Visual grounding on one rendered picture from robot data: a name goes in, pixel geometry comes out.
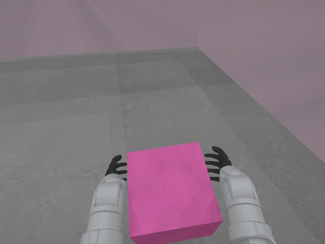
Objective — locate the left robot forearm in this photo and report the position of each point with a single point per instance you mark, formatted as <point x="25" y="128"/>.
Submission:
<point x="106" y="212"/>

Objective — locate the carton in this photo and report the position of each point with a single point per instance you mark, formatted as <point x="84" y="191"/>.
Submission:
<point x="170" y="195"/>

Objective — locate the robot right hand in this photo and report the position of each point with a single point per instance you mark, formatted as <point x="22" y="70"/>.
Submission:
<point x="223" y="161"/>

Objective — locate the right robot forearm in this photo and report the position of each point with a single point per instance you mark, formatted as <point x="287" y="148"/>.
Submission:
<point x="246" y="220"/>

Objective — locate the robot left hand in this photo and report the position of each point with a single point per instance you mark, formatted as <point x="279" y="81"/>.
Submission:
<point x="113" y="165"/>

